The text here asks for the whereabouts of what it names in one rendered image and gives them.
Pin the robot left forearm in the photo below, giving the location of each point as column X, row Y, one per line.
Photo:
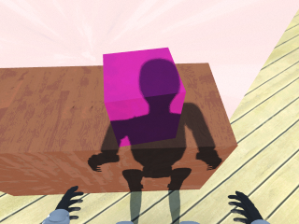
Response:
column 58, row 216

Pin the carton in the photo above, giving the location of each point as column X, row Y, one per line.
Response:
column 143, row 95

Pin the pedestal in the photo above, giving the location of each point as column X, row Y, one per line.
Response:
column 55, row 134

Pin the robot right hand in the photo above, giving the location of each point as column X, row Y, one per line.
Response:
column 250, row 211

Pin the robot left hand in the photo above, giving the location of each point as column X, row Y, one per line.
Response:
column 66, row 201

